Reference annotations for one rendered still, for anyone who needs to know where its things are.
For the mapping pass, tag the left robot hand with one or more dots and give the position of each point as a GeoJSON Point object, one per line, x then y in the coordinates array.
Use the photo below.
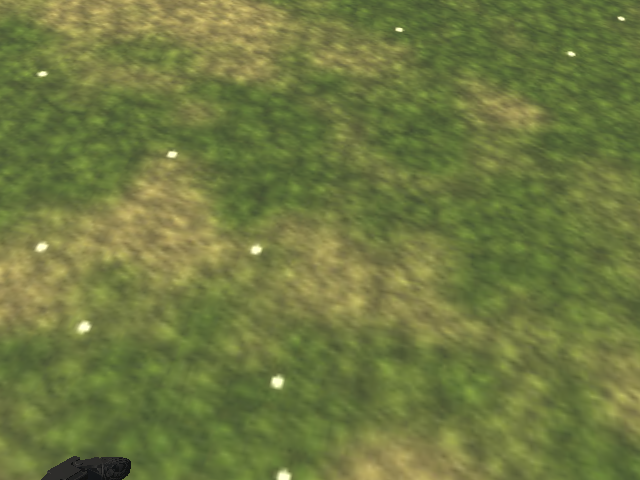
{"type": "Point", "coordinates": [104, 468]}

